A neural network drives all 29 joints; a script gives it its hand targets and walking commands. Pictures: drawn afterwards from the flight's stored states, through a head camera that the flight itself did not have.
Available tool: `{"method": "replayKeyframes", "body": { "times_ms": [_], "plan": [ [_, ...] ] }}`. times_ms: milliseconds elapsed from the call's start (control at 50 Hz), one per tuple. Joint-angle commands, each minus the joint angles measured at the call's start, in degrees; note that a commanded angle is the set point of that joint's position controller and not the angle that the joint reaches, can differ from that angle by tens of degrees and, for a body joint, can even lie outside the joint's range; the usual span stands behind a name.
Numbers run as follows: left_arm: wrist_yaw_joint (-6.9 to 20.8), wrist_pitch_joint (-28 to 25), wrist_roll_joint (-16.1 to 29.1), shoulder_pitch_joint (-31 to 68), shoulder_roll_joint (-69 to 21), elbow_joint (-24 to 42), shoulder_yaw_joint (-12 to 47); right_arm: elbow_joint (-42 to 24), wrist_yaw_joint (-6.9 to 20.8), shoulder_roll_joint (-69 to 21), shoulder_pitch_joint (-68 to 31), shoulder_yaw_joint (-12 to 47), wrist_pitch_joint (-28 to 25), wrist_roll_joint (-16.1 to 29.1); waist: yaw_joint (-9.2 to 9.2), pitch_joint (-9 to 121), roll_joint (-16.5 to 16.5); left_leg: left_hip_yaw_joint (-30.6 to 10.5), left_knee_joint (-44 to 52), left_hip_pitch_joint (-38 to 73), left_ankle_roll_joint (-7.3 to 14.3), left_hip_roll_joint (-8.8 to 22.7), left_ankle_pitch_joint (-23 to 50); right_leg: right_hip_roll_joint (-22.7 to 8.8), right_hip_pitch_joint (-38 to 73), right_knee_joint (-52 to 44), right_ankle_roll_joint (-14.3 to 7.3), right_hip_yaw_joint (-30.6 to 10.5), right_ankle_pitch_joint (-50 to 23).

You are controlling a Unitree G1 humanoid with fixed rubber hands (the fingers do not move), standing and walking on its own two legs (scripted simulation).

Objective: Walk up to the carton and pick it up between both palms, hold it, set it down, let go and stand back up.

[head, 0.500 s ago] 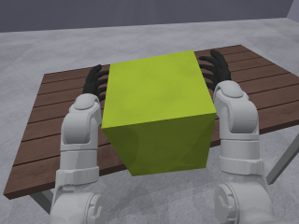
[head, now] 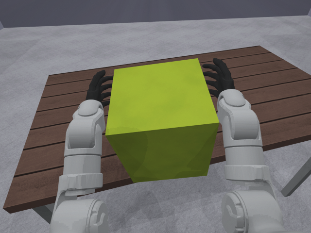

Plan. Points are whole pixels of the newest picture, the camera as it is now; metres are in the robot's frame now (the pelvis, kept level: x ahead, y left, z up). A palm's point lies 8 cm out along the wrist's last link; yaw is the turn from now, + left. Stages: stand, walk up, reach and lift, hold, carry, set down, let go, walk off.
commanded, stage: hold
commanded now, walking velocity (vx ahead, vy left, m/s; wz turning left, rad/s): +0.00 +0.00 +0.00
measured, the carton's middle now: (163, 125) +0.38 -0.01 +0.12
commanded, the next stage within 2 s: none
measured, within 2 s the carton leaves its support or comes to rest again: neither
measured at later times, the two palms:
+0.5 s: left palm (102, 103) +0.37 +0.13 +0.21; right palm (235, 96) +0.36 -0.17 +0.22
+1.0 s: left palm (96, 109) +0.34 +0.14 +0.22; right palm (239, 97) +0.34 -0.16 +0.24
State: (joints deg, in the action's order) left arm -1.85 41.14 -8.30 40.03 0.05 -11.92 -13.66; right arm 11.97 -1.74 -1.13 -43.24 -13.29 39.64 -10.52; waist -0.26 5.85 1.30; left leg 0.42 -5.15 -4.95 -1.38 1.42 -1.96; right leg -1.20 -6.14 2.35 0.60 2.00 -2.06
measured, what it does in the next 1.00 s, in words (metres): stands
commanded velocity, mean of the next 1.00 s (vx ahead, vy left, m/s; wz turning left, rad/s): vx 0.00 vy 0.00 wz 0.00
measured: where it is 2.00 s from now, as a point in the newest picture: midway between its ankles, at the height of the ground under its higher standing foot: outside the picture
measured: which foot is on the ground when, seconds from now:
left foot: down 0.00-1.00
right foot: down 0.00-1.00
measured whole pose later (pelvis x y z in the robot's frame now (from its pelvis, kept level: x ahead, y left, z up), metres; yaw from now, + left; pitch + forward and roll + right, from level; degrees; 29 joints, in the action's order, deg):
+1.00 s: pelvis -0.03 -0.01 +0.00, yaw +0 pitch +1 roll +0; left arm -0.9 41.4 -9.1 40.1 -0.3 -11.2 -14.3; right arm 10.0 -1.9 -2.4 -44.0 -14.5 40.9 -11.0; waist -0.9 6.7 1.3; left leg 0.4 -7.2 -7.8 -1.8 1.8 -0.3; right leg -0.8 -9.8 6.0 -0.1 1.9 -2.9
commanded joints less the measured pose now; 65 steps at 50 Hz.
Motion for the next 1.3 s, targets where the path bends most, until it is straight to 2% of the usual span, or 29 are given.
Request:
{"method": "replayKeyframes", "body": {
  "times_ms": [0,60,120,180,200,260,300,320,380,420,480,540,560,580,640,700,780,800,840,860,920,960,1020,1060,1080,1100,1140,1180,1280],
  "plan": [
    [7.87,-6.11,9.63,38.30,-21.23,15.07,22.08,-11.78,6.63,-24.62,-30.85,21.65,-3.68,9.85,-1.03,25.69,-2.06,-0.13,-0.17,4.69,-0.81,-3.88,14.44,2.95,17.42,3.65,0.76,-0.86,-15.90],
    [6.92,-6.48,9.84,35.24,-21.14,17.02,23.34,-13.76,5.86,-22.91,-26.75,22.05,-3.90,10.34,-1.04,27.10,0.87,0.00,-0.38,5.45,-1.18,-3.96,17.69,3.20,18.88,3.02,0.14,-1.11,-17.76],
    [6.05,-6.81,10.08,33.09,-21.68,20.69,24.56,-18.52,5.20,-23.14,-25.20,23.26,-4.25,10.61,-1.43,30.72,-0.66,-1.13,-0.56,8.30,-1.49,-3.34,23.16,3.13,19.62,3.16,0.46,-0.81,-21.00],
    [5.25,-6.02,11.27,31.61,-21.69,23.58,26.38,-22.25,4.52,-21.89,-24.21,24.33,-3.45,12.03,-1.54,28.72,1.33,-0.89,-1.36,8.58,-1.94,-3.08,27.15,3.30,18.51,3.14,0.22,-1.29,-23.55],
    [4.71,-5.85,12.12,31.30,-21.23,25.94,27.12,-23.34,4.37,-21.25,-23.11,24.32,-3.04,11.68,-2.37,29.16,-0.39,-1.08,-2.02,9.17,-2.09,-3.16,28.60,3.50,18.38,3.91,0.41,-0.54,-23.81],
    [3.74,-4.45,12.57,27.17,-21.05,25.41,27.05,-28.82,3.52,-18.35,-23.40,25.03,-2.13,12.84,-1.40,28.21,-0.47,-0.81,-3.15,8.74,-2.52,-2.96,28.15,3.83,17.43,2.94,0.17,-0.35,-22.54],
    [3.00,-3.64,12.00,27.01,-19.58,28.12,27.47,-28.03,3.32,-17.12,-21.10,24.93,-1.03,13.36,-1.79,27.05,2.29,-0.78,-3.45,8.63,-2.68,-3.04,29.26,3.40,17.30,2.87,-0.25,-0.58,-23.30],
    [2.74,-3.13,12.09,27.00,-18.63,29.45,27.13,-27.98,3.51,-17.17,-20.01,24.57,-0.38,13.14,-1.63,26.33,0.29,-0.99,-2.89,8.42,-2.50,-3.22,27.65,3.35,17.24,3.38,-0.37,-0.37,-22.93],
    [2.32,-1.21,11.81,25.12,-17.37,30.01,27.59,-26.24,3.53,-14.99,-17.91,23.46,1.35,12.62,-2.29,25.00,1.43,0.01,-2.23,8.57,-2.97,-3.44,25.63,3.43,17.32,2.69,0.39,0.11,-21.45],
    [2.67,0.11,12.66,25.02,-16.73,29.44,26.62,-25.27,3.73,-14.41,-17.20,22.88,2.65,12.82,-2.23,22.65,0.15,0.24,-1.40,7.15,-2.74,-3.24,19.41,3.18,16.17,2.35,0.35,0.42,-16.77],
    [3.20,1.34,12.95,24.19,-17.58,27.31,25.34,-27.75,4.02,-14.31,-20.05,22.20,3.75,13.30,-2.44,21.47,-2.30,0.49,-1.49,5.60,-2.12,-3.24,16.95,3.61,14.00,2.56,0.67,1.07,-14.16],
    [4.19,1.76,11.47,25.37,-16.45,24.51,23.46,-23.41,4.84,-15.11,-20.24,21.19,4.39,12.79,-1.12,18.81,-1.90,0.88,-0.87,2.26,-1.30,-3.38,10.02,3.03,14.53,3.34,0.97,1.01,-10.06],
    [4.49,1.82,11.02,24.50,-16.42,22.23,22.15,-23.33,5.09,-15.16,-21.27,21.16,4.28,12.06,-1.02,17.35,-4.30,0.88,-0.99,1.38,-1.05,-3.26,7.60,3.20,12.98,3.57,1.28,1.27,-8.04],
    [4.94,1.49,10.63,26.18,-15.89,22.27,21.96,-20.27,5.63,-15.64,-20.58,20.44,4.34,11.99,-1.10,19.26,-2.32,1.82,-1.25,1.99,-0.88,-3.89,5.02,3.16,12.57,3.13,1.25,1.39,-6.29],
    [5.98,0.08,10.25,29.56,-17.67,21.19,21.70,-20.93,6.56,-18.74,-25.49,22.04,3.07,11.57,-0.18,21.36,-4.90,1.71,-1.13,1.26,0.47,-4.31,3.49,3.36,12.60,4.63,1.94,1.28,-5.48],
    [7.11,-1.25,9.28,32.69,-19.97,19.45,21.10,-18.39,7.50,-21.52,-28.62,22.41,1.65,11.82,0.61,22.43,-3.50,2.27,-0.71,-0.84,0.60,-4.64,0.26,3.66,13.29,4.99,1.92,0.65,-3.54],
    [8.68,-3.37,8.52,37.31,-20.43,18.21,21.36,-16.29,7.84,-23.37,-30.27,22.07,-0.19,10.93,-0.74,25.55,-3.55,2.10,-0.70,0.86,0.77,-4.52,-3.41,3.12,12.66,5.19,2.03,0.61,0.27],
    [9.12,-3.78,8.60,38.99,-20.71,17.42,21.80,-14.79,7.83,-23.01,-31.88,22.39,-0.59,10.33,-0.81,26.17,-2.06,2.50,-0.69,0.18,0.81,-4.79,-4.32,3.03,12.92,4.68,1.85,0.43,1.67],
    [9.73,-4.34,8.76,40.54,-21.59,15.63,20.97,-13.38,8.13,-24.41,-33.60,21.87,-1.26,9.75,-0.36,25.23,-2.34,2.95,-0.45,-1.01,1.03,-4.82,-5.98,3.14,11.83,4.66,1.94,0.50,3.41],
    [9.78,-4.55,8.82,41.03,-21.32,15.01,20.98,-11.96,8.23,-24.67,-33.06,21.06,-1.16,9.61,-1.14,23.67,-3.19,2.38,-0.58,-0.32,0.63,-4.63,-6.42,3.48,10.37,4.64,1.69,1.04,4.50],
    [10.12,-4.71,7.54,41.25,-20.76,12.09,19.09,-7.96,8.59,-23.97,-32.79,19.21,-1.40,9.02,0.16,21.89,0.25,2.25,-0.36,-1.42,0.86,-3.91,-7.72,3.40,7.93,3.79,1.31,0.58,7.97],
    [10.39,-4.80,6.42,42.47,-19.67,9.00,17.05,-3.40,9.01,-23.20,-33.10,17.16,-1.24,7.53,-0.15,21.06,1.47,2.74,0.13,-1.67,0.43,-4.10,-9.61,3.71,7.56,3.53,1.10,1.61,10.44],
    [10.94,-4.37,4.23,39.30,-19.04,1.89,13.55,0.45,9.86,-21.70,-33.86,14.96,-1.51,5.53,0.20,17.00,-1.29,2.92,0.57,-1.07,0.42,-4.52,-9.74,3.77,5.89,1.85,1.14,1.21,11.99],
    [11.38,-4.29,4.20,38.74,-17.99,0.03,11.95,3.00,10.31,-21.04,-33.16,13.10,-1.41,4.75,0.33,15.46,-3.28,2.09,1.40,-1.61,0.66,-4.00,-10.03,4.07,5.65,2.10,1.18,2.09,12.04],
    [11.29,-4.54,3.85,40.78,-17.28,0.84,11.60,4.89,10.61,-21.04,-32.67,12.23,-1.71,4.96,0.23,15.15,-1.29,2.11,1.39,-0.67,0.23,-4.02,-9.21,3.95,4.79,2.08,0.76,2.01,11.14],
    [11.15,-4.82,4.00,41.28,-18.62,0.88,11.65,4.54,10.81,-21.12,-33.83,13.04,-2.13,4.26,0.65,15.76,-2.68,2.39,1.74,-1.44,0.26,-4.11,-9.26,4.22,5.45,1.60,0.69,1.90,11.18],
    [10.82,-5.29,5.40,43.17,-19.28,1.56,11.51,4.88,10.83,-21.11,-35.77,12.79,-2.88,4.77,0.77,15.54,-1.33,2.37,0.73,-0.80,0.18,-4.20,-7.42,4.13,5.85,2.14,0.53,1.23,8.91],
    [10.29,-5.78,6.04,43.89,-20.65,3.39,13.02,1.73,10.53,-21.89,-37.13,13.85,-3.74,5.64,0.02,18.72,-2.83,2.03,0.06,1.61,0.05,-4.42,-3.97,3.97,7.12,2.78,0.63,0.87,5.52],
    [9.12,-6.81,5.51,45.51,-20.93,7.75,15.00,0.33,9.45,-22.86,-37.63,15.00,-4.99,6.46,0.27,25.77,-0.01,1.89,-0.53,1.86,-0.26,-4.63,1.33,3.20,11.06,3.57,0.00,-0.25,-2.85]
  ]
}}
